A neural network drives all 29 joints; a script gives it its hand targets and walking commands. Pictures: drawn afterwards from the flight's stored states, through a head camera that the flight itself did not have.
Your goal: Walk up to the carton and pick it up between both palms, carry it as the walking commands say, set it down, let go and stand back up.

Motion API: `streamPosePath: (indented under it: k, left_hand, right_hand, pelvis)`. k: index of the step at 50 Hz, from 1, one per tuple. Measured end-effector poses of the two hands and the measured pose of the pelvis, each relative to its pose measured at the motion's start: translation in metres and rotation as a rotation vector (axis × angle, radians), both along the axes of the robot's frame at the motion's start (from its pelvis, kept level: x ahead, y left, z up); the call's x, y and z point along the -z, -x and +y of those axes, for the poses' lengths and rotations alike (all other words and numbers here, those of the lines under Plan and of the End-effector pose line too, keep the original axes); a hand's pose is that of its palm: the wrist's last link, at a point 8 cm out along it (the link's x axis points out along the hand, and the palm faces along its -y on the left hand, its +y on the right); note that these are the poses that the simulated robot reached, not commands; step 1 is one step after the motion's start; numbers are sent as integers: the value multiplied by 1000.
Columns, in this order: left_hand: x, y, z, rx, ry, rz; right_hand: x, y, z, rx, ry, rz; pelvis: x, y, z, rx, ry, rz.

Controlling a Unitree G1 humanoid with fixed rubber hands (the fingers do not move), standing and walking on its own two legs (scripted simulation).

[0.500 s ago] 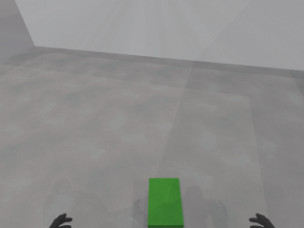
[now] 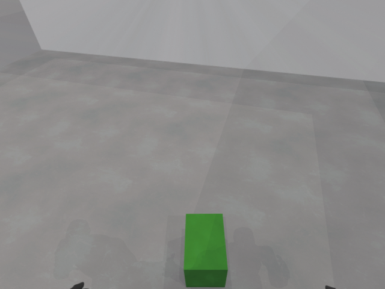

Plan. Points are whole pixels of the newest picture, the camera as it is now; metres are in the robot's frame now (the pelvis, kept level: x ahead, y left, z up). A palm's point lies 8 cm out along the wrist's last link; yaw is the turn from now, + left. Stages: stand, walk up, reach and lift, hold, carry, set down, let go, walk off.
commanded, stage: stand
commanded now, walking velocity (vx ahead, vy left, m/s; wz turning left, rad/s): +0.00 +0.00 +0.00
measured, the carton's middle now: (204, 249) +0.51 -0.02 -0.67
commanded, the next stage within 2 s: none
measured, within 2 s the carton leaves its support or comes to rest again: neither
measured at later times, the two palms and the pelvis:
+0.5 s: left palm out of the picture +0.06 +0.30 -0.09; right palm out of the picture +0.05 -0.28 -0.11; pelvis -0.02 +0.01 +0.00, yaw +0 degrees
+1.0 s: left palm out of the picture +0.05 +0.31 -0.10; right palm out of the picture +0.05 -0.28 -0.11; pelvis -0.02 +0.01 +0.01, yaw -1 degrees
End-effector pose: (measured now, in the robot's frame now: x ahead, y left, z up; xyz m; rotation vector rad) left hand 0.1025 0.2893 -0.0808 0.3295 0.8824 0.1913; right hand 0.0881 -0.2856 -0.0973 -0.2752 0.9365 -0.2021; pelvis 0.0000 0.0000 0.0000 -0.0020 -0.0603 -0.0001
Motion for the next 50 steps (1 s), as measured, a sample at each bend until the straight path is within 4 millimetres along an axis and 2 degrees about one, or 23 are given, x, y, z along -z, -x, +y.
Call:
streamPosePath:
  k: [15,32,50]
  left_hand:
    - [10,26,7,-22,6,84]
    - [17,48,18,-42,6,171]
    - [21,54,23,-49,4,222]
  right_hand:
    - [6,24,0,5,5,71]
    - [10,39,5,20,3,131]
    - [11,41,6,34,7,173]
  pelvis:
    - [-2,14,2,1,1,-11]
    - [-4,24,10,8,-1,-16]
    - [-6,24,14,9,-3,-13]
